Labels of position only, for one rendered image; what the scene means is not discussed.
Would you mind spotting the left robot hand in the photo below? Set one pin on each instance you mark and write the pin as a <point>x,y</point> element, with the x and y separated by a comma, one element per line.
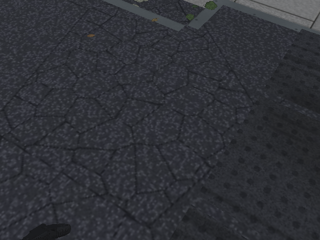
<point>48,232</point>

